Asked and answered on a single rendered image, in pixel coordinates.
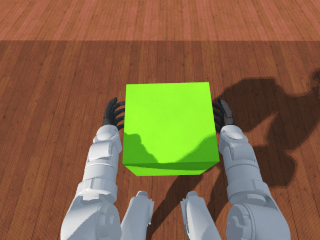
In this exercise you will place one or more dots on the left robot shin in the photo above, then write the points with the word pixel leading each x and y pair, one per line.
pixel 142 193

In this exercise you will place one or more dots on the right robot upper arm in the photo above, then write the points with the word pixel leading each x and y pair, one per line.
pixel 253 222

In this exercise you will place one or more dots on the left robot upper arm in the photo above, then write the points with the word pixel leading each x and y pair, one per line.
pixel 97 221

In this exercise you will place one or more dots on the robot left thigh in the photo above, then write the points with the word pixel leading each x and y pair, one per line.
pixel 136 219

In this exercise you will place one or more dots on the carton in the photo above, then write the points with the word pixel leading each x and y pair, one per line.
pixel 169 129

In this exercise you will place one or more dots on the robot left hand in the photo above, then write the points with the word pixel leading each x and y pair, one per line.
pixel 110 114

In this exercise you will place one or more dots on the robot left forearm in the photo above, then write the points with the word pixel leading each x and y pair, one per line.
pixel 99 179

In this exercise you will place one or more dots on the robot right hand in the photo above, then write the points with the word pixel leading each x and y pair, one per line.
pixel 226 114

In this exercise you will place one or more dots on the robot right forearm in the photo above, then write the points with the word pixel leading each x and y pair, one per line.
pixel 245 184

